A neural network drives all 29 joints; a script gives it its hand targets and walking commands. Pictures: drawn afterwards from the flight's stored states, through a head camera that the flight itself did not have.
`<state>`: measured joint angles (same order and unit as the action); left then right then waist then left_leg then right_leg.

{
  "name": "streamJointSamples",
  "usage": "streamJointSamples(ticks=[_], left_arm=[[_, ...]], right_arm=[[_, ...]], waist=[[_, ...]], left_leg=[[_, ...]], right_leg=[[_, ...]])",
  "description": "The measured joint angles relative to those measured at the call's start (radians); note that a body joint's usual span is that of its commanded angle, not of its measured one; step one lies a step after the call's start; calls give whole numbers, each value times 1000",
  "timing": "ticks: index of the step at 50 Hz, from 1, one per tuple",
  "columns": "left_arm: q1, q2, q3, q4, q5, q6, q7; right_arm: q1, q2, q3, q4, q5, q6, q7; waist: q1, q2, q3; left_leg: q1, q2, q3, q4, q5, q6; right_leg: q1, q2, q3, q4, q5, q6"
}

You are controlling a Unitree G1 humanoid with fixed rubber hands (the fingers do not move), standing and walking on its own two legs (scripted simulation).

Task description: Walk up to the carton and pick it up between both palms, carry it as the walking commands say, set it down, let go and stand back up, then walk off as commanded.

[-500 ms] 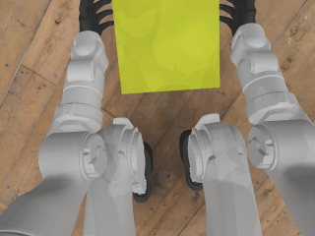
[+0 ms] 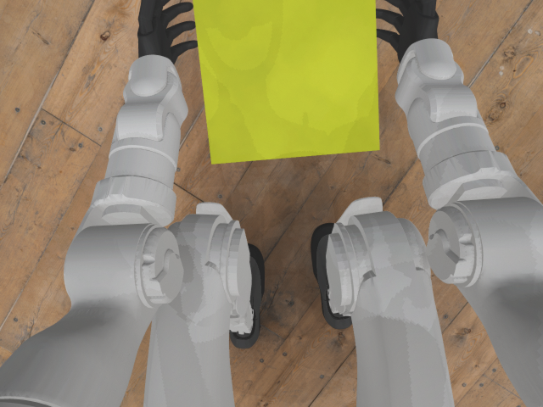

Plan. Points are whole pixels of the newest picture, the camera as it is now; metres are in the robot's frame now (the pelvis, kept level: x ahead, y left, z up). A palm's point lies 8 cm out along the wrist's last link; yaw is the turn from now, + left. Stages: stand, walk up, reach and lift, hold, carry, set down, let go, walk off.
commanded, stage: set down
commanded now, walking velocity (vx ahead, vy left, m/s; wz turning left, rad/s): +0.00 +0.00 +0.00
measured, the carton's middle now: (286, 82) +0.49 -0.01 -0.26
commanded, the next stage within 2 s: none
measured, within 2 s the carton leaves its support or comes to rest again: neither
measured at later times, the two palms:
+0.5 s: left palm (157, 56) +0.51 +0.14 -0.16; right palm (415, 41) +0.51 -0.17 -0.16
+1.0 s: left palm (139, 76) +0.49 +0.17 -0.17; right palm (428, 67) +0.48 -0.19 -0.19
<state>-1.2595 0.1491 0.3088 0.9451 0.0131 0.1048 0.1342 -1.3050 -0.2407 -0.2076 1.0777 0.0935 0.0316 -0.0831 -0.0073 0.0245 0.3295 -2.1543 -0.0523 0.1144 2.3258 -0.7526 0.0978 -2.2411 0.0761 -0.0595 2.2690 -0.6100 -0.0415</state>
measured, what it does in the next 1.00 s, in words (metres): stands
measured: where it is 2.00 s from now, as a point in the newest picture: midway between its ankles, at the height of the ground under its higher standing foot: (289, 302)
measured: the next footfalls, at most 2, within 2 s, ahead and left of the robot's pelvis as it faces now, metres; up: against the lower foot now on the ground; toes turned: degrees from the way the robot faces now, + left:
none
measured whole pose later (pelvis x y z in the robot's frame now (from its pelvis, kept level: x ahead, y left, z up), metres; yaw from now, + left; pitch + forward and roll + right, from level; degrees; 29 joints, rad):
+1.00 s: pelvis -0.01 +0.00 -0.01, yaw +1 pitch +32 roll -1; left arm -1.27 0.22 0.18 1.03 -0.10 0.04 0.14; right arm -1.24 -0.36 -0.14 1.14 0.10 -0.01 -0.08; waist 0.01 0.02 0.36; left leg -2.20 -0.07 0.11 2.34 -0.70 0.09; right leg -2.26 0.05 -0.06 2.28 -0.59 -0.03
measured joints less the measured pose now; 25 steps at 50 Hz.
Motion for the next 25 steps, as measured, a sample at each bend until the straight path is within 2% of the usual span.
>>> streamJointSamples(ticks=[17, 25], left_arm=[[-10, 5, 0, 13, 0, -4, -22], [-10, 5, -3, 36, 0, -39, -25]], right_arm=[[-3, -12, 0, 11, 0, -7, 17], [-2, -16, 0, 35, 0, -39, 18]], waist=[[-1, 0, 0], [1, 0, 0]], left_leg=[[-10, -6, 0, 4, 8, -2], [-12, -7, 0, 6, 8, -3]], right_leg=[[-5, -6, 0, 5, 2, 1], [-6, -7, 0, 7, 2, 3]])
